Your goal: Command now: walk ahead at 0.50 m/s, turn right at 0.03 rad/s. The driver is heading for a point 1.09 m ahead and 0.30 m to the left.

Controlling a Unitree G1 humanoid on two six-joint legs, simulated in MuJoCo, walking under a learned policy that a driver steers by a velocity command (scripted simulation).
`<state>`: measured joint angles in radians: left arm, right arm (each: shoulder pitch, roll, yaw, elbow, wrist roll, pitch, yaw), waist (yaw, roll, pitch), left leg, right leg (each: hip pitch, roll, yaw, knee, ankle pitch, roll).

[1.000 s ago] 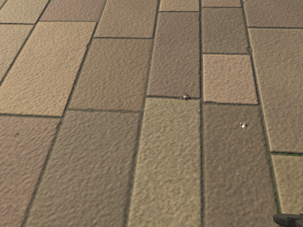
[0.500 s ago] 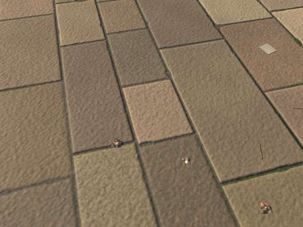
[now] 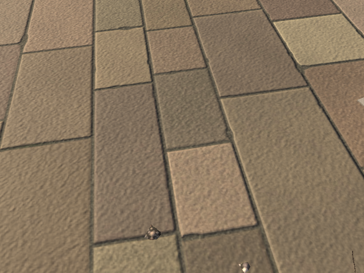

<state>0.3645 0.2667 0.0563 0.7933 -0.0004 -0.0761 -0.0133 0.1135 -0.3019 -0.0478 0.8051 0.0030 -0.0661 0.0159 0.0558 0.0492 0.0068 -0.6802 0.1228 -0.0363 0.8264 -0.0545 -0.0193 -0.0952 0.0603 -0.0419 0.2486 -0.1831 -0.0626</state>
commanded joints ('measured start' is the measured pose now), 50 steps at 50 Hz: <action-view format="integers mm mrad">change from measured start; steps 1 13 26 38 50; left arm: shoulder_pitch -38 112 -242 73 -151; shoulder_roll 169 63 57 257 112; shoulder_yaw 40 -4 5 71 34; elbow -51 12 -70 -18 28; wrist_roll -8 -3 -3 6 21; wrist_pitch -17 -7 1 -18 -47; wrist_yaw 12 20 14 -2 14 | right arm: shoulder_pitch -83 319 153 247 126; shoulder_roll -26 -210 -126 -71 -35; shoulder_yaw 3 -63 -33 -10 -36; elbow -67 6 28 58 10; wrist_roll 3 7 2 -14 24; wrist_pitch -14 -17 -32 16 34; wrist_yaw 11 18 -9 -24 -18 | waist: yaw -11 -168 -88 86 -58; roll -100 208 6 -142 -107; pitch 38 -417 26 -296 29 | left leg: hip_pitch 48 1100 515 421 -13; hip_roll -20 265 53 -25 15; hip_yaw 17 -689 -41 43 -85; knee -165 -483 -710 83 175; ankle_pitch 152 -229 100 87 -37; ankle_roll -1 355 227 99 22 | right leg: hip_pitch -51 -557 -541 256 -25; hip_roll -244 2 -187 -310 -310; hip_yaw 121 118 74 265 31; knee -127 993 479 261 -132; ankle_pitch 193 -383 234 157 235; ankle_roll -148 53 78 -106 -120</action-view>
